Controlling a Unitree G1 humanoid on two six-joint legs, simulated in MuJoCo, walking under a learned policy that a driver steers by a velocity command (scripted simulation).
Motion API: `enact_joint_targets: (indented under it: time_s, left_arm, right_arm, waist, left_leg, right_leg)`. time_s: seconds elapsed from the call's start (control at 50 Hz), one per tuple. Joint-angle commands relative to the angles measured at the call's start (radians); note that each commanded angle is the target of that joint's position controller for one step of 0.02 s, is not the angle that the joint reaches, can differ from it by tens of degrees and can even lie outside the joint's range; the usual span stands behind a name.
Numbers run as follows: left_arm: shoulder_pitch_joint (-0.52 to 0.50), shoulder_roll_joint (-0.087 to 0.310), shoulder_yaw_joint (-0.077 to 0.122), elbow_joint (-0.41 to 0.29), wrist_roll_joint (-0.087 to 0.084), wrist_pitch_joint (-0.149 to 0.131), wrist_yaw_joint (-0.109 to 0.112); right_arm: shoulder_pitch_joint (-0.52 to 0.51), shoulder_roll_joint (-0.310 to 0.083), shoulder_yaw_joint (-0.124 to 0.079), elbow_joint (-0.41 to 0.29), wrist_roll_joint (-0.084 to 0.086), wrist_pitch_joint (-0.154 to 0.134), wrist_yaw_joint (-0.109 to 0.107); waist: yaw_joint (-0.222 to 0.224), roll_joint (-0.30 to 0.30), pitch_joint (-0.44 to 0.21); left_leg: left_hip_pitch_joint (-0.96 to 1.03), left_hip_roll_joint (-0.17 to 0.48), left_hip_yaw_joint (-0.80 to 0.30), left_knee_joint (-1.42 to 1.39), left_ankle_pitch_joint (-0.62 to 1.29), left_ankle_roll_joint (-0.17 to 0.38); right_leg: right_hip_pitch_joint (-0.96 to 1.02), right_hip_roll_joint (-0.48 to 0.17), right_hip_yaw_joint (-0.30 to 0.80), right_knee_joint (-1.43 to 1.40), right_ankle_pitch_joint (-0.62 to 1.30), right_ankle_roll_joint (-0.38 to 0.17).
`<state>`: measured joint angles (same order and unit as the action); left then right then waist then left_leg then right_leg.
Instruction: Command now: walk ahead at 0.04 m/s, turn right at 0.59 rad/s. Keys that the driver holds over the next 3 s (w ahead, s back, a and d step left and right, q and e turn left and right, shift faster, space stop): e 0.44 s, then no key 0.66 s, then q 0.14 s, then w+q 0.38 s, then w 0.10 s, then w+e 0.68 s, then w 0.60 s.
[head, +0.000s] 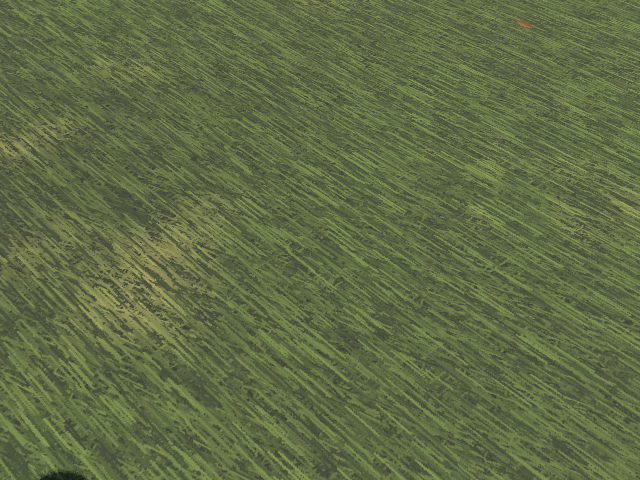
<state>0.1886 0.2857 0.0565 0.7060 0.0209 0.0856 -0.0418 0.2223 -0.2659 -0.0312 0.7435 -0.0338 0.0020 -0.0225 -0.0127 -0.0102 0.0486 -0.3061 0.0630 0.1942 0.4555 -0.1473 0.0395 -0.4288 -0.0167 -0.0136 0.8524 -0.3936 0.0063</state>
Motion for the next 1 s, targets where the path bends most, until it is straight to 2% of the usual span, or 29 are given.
enact_joint_targets:
  time_s: [0.02, 0.06, 0.08, 0.1, 0.12, 0.14, 0.16, 0.2, 0.22, 0.26, 0.34, 0.4, 0.48, 0.52, 0.54, 0.56, 0.58, 0.6, 0.62, 0.64, 0.68, 0.76, 0.82, 0.86, 0.88, 0.9, 0.92, 0.94, 1.0]
  left_arm:
    - [0.024, 0.069, 0.013, -0.078, -0.005, -0.016, -0.004]
    - [0.085, 0.073, 0.016, -0.062, -0.006, -0.035, 0.002]
    - [0.106, 0.123, 0.027, -0.059, 0.003, -0.047, 0.014]
    - [0.082, 0.284, 0.063, -0.1, 0.003, -0.048, 0.022]
    - [0.152, 0.27, 0.072, -0.079, 0.013, -0.046, 0.034]
    - [0.109, 0.222, 0.057, -0.074, 0.009, -0.045, 0.042]
    - [0.039, 0.186, 0.046, -0.081, 0.002, -0.043, 0.045]
    - [-0.029, 0.145, 0.036, -0.104, -0.008, -0.047, 0.048]
    - [-0.011, 0.134, 0.032, -0.102, -0.013, -0.049, 0.045]
    - [0.03, 0.145, 0.038, -0.09, -0.015, -0.054, 0.042]
    - [0.088, 0.162, 0.049, -0.077, -0.007, -0.051, 0.043]
    - [0.087, 0.18, 0.056, -0.077, 0.0, -0.047, 0.038]
    - [0.039, 0.179, 0.058, -0.079, 0.002, -0.043, 0.03]
    - [-0.002, 0.161, 0.051, -0.076, -0.012, -0.042, 0.034]
    - [0.008, 0.128, 0.041, -0.078, -0.018, -0.045, 0.039]
    - [0.075, 0.047, 0.02, -0.078, -0.013, -0.049, 0.042]
    - [0.045, 0.118, 0.039, -0.086, 0.002, -0.045, 0.049]
    - [0.043, 0.151, 0.05, -0.07, 0.014, -0.042, 0.05]
    - [0.057, 0.142, 0.051, -0.046, 0.007, -0.04, 0.043]
    - [0.08, 0.131, 0.049, -0.025, -0.002, -0.037, 0.038]
    - [0.092, 0.108, 0.04, -0.007, -0.004, -0.033, 0.029]
    - [0.025, 0.053, 0.008, -0.003, -0.011, -0.025, 0.031]
    - [0.03, 0.051, -0.002, 0.019, -0.02, -0.026, 0.043]
    - [0.063, 0.056, -0.009, 0.047, -0.011, -0.042, 0.054]
    - [0.06, 0.096, -0.007, 0.046, 0.003, -0.056, 0.06]
    - [0.001, 0.158, 0.003, 0.048, 0.004, -0.064, 0.064]
    - [-0.028, 0.087, -0.015, 0.052, -0.006, -0.071, 0.058]
    - [-0.039, 0.068, -0.023, 0.054, -0.006, -0.077, 0.056]
    - [0.002, 0.08, -0.027, 0.106, -0.009, -0.086, 0.071]
  right_arm:
    - [-0.002, -0.177, -0.052, -0.059, 0.0, 0.003, 0.004]
    - [0.018, -0.178, -0.058, -0.048, 0.007, 0.016, 0.007]
    - [0.063, -0.14, -0.054, -0.041, 0.004, 0.024, 0.015]
    - [0.04, -0.064, -0.032, -0.117, 0.012, 0.033, 0.012]
    - [-0.061, -0.121, -0.043, -0.123, 0.003, 0.049, 0.0]
    - [-0.047, -0.101, -0.041, -0.12, 0.019, 0.055, 0.003]
    - [-0.02, -0.103, -0.042, -0.104, 0.027, 0.05, 0.005]
    - [0.03, -0.131, -0.054, -0.073, 0.002, 0.039, 0.008]
    - [0.032, -0.133, -0.056, -0.071, 0.001, 0.039, 0.012]
    - [0.01, -0.112, -0.051, -0.083, 0.01, 0.043, 0.015]
    - [-0.044, -0.098, -0.041, -0.11, 0.014, 0.049, 0.008]
    - [-0.059, -0.094, -0.036, -0.124, 0.019, 0.043, 0.004]
    - [-0.006, -0.096, -0.031, -0.119, 0.033, 0.032, -0.005]
    - [0.059, -0.081, -0.026, -0.101, 0.029, 0.022, -0.015]
    - [0.065, -0.111, -0.031, -0.1, 0.017, 0.013, -0.023]
    - [0.038, -0.172, -0.034, -0.125, 0.001, 0.008, -0.027]
    - [0.002, -0.242, -0.054, -0.129, 0.002, 0.014, -0.015]
    - [0.004, -0.189, -0.044, -0.126, 0.009, 0.011, -0.007]
    - [-0.046, -0.137, -0.028, -0.126, 0.018, 0.007, -0.001]
    - [-0.086, -0.118, -0.023, -0.131, 0.014, 0.006, -0.001]
    - [-0.085, -0.109, -0.019, -0.122, 0.016, 0.0, -0.008]
    - [-0.017, -0.108, -0.019, -0.078, 0.019, 0.0, -0.003]
    - [0.016, -0.136, -0.03, -0.045, 0.014, 0.014, 0.007]
    - [0.021, -0.129, -0.029, -0.028, 0.022, 0.016, 0.009]
    - [0.034, -0.107, -0.023, -0.034, 0.022, 0.008, 0.013]
    - [0.05, -0.064, -0.011, -0.047, 0.033, 0.001, 0.019]
    - [0.028, -0.063, -0.006, -0.019, 0.024, 0.006, 0.013]
    - [0.004, -0.083, -0.012, -0.007, 0.021, 0.009, 0.012]
    - [0.003, -0.094, -0.017, 0.024, 0.019, 0.008, 0.016]
  waist:
    - [0.006, 0.17, -0.109]
    - [0.036, 0.108, -0.111]
    - [0.035, -0.07, -0.084]
    - [0.021, -0.341, -0.027]
    - [0.095, -0.181, -0.014]
    - [0.045, -0.151, -0.017]
    - [0.006, -0.126, -0.006]
    - [-0.013, -0.145, -0.063]
    - [-0.008, -0.12, -0.094]
    - [0.008, -0.089, -0.107]
    - [0.048, -0.117, -0.092]
    - [0.054, -0.117, -0.093]
    - [0.027, -0.128, -0.117]
    - [-0.022, -0.109, -0.119]
    - [-0.017, -0.048, -0.119]
    - [0.025, 0.172, -0.134]
    - [0.006, 0.264, -0.062]
    - [0.013, 0.161, -0.042]
    - [0.041, 0.118, -0.023]
    - [0.058, 0.119, -0.022]
    - [0.051, 0.16, -0.046]
    - [-0.001, 0.172, -0.072]
    - [-0.009, 0.204, -0.073]
    - [0.021, 0.152, -0.075]
    - [0.007, 0.085, -0.108]
    - [-0.051, -0.092, -0.086]
    - [-0.03, -0.08, -0.088]
    - [-0.016, -0.066, -0.051]
    - [-0.004, -0.09, -0.025]
  left_leg:
    - [0.048, 0.256, -0.172, -0.137, -0.017, 0.139]
    - [-0.01, 0.231, -0.111, -0.015, -0.012, 0.059]
    - [-0.092, 0.159, -0.029, 0.172, -0.132, -0.019]
    - [-0.357, -0.036, 0.005, 0.366, -0.487, -0.102]
    - [-0.333, -0.03, -0.161, 0.55, -0.47, -0.094]
    - [-0.316, -0.025, -0.203, 0.596, -0.389, -0.087]
    - [-0.298, -0.017, -0.219, 0.584, -0.296, -0.079]
    - [-0.272, -0.039, -0.198, 0.619, -0.22, -0.077]
    - [-0.263, -0.046, -0.201, 0.636, -0.22, -0.08]
    - [-0.28, -0.047, -0.211, 0.601, -0.224, -0.087]
    - [-0.283, -0.057, -0.228, 0.463, -0.256, -0.083]
    - [-0.208, -0.08, -0.231, 0.367, -0.278, -0.068]
    - [-0.042, -0.113, -0.221, 0.212, -0.276, -0.041]
    - [0.121, -0.113, -0.208, -0.026, -0.129, -0.024]
    - [0.207, -0.028, -0.284, -0.129, -0.096, -0.005]
    - [0.274, 0.222, -0.539, -0.226, -0.107, 0.046]
    - [0.125, 0.326, -0.678, -0.225, 0.049, 0.178]
    - [0.08, 0.308, -0.641, -0.217, 0.097, 0.214]
    - [0.056, 0.243, -0.547, -0.202, 0.114, 0.193]
    - [0.057, 0.181, -0.46, -0.186, 0.159, 0.162]
    - [0.125, 0.129, -0.381, -0.155, 0.276, 0.146]
    - [0.215, 0.123, -0.358, -0.112, 0.298, 0.15]
    - [0.211, 0.118, -0.376, -0.073, 0.335, 0.149]
    - [0.133, 0.105, -0.368, -0.035, 0.334, 0.086]
    - [0.069, 0.088, -0.356, -0.019, 0.237, 0.04]
    - [0.053, -0.009, -0.27, -0.039, 0.043, 0.004]
    - [0.162, -0.017, -0.254, -0.08, -0.057, -0.01]
    - [0.167, -0.02, -0.263, -0.08, -0.032, -0.013]
    - [0.177, -0.001, -0.274, -0.085, 0.057, -0.008]
  right_leg:
    - [0.13, 0.021, -0.058, -0.137, -0.018, -0.027]
    - [0.27, 0.045, -0.047, -0.356, 0.081, -0.059]
    - [0.307, -0.068, 0.158, -0.547, 0.084, -0.086]
    - [0.302, -0.358, 0.593, -0.626, 0.28, -0.21]
    - [0.23, -0.359, 0.527, -0.59, 0.426, -0.291]
    - [0.208, -0.292, 0.429, -0.565, 0.448, -0.284]
    - [0.193, -0.217, 0.348, -0.565, 0.412, -0.242]
    - [0.243, -0.141, 0.283, -0.531, 0.521, -0.217]
    - [0.267, -0.141, 0.286, -0.518, 0.576, -0.223]
    - [0.315, -0.148, 0.312, -0.509, 0.583, -0.234]
    - [0.352, -0.16, 0.399, -0.501, 0.487, -0.255]
    - [0.313, -0.149, 0.445, -0.481, 0.484, -0.255]
    - [0.253, -0.124, 0.488, -0.451, 0.556, -0.217]
    - [0.182, -0.076, 0.475, -0.41, 0.487, -0.154]
    - [0.106, -0.029, 0.443, -0.363, 0.322, -0.099]
    - [0.012, 0.09, 0.296, -0.175, 0.008, -0.044]
    - [-0.057, 0.202, 0.151, -0.032, -0.194, -0.027]
    - [-0.025, 0.153, 0.189, 0.1, -0.173, -0.019]
    - [-0.005, 0.145, 0.194, 0.151, -0.112, -0.014]
    - [0.011, 0.146, 0.183, 0.183, -0.065, -0.001]
    - [0.009, 0.145, 0.16, 0.164, -0.041, 0.021]
    - [0.08, 0.098, 0.093, -0.099, -0.069, 0.036]
    - [0.188, 0.092, 0.025, -0.331, -0.017, 0.012]
    - [0.346, 0.059, 0.059, -0.574, 0.246, -0.017]
    - [0.437, -0.034, 0.169, -0.583, 0.303, -0.038]
    - [0.368, -0.131, 0.272, -0.532, 0.444, -0.086]
    - [0.274, -0.151, 0.264, -0.523, 0.387, -0.107]
    - [0.247, -0.109, 0.243, -0.532, 0.31, -0.09]
    - [0.241, -0.066, 0.212, -0.545, 0.284, -0.065]
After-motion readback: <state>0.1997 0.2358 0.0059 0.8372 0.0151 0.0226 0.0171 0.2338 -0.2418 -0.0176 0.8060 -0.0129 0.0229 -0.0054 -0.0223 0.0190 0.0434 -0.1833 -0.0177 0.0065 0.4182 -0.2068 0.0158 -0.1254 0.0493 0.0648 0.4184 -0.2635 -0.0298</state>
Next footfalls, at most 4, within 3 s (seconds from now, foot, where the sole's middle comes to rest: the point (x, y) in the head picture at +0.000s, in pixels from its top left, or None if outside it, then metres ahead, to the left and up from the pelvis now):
0.08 right None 0.04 -0.11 -0.77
0.54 left None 0.07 0.08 -0.77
0.88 right None -0.04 -0.10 -0.77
1.52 left None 0.11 0.11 -0.77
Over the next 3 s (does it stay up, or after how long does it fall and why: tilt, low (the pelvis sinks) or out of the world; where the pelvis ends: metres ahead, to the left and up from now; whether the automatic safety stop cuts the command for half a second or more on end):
stays up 0.82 -0.10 0.00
